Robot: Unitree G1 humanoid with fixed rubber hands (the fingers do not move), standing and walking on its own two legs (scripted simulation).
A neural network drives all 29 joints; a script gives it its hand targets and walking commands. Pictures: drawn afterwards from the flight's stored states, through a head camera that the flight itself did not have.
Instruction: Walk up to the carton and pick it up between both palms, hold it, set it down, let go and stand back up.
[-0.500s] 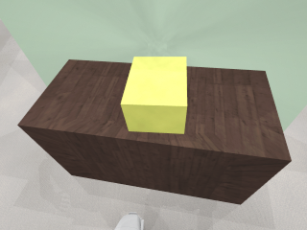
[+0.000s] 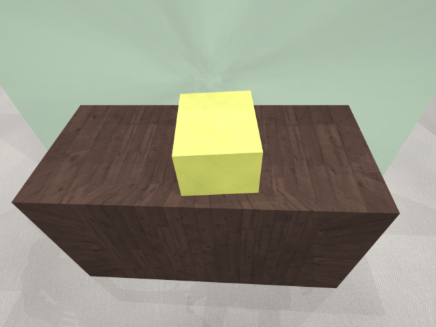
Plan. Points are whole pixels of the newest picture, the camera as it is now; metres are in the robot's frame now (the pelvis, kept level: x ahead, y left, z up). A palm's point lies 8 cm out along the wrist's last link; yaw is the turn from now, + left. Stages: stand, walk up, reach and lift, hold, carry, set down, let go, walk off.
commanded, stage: walk up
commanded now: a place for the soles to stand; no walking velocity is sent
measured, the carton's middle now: (217, 141) +0.65 +0.06 -0.08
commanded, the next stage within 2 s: none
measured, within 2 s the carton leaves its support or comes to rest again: neither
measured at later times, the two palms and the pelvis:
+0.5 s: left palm out of the picture +0.06 +0.25 -0.12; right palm out of the picture +0.01 -0.23 -0.12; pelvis +0.01 +0.01 +0.02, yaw +0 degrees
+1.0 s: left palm out of the picture +0.13 +0.35 -0.14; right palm (312, 319) +0.18 -0.14 -0.11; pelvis +0.14 +0.09 +0.01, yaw +0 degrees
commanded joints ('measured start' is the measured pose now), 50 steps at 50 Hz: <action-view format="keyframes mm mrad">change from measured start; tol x32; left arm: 1 -121 135 12 -60 -5 -35 13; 50 65 69 1 130 21 11 15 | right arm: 1 35 -70 -13 -20 -16 -30 13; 50 105 -115 -26 -16 -12 -107 -19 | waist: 1 -52 -130 133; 50 15 116 -30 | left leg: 1 199 0 -128 -10 -48 8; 22 93 77 -296 -305 -49 23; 24 -57 9 -243 -148 -483 18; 28 -447 38 -167 196 -169 -7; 37 309 -82 -28 -87 160 -45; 42 293 366 -718 -361 -134 173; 50 117 185 -259 -216 737 110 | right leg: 1 -347 -210 307 -445 -346 -49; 5 -95 -151 188 -283 119 -4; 22 24 -92 120 -270 49 0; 26 144 -370 557 -523 -641 -159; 33 61 -240 270 -467 -191 -93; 38 -227 -115 51 -57 130 -35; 41 -289 -58 65 420 -319 49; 50 -91 -85 31 247 -54 75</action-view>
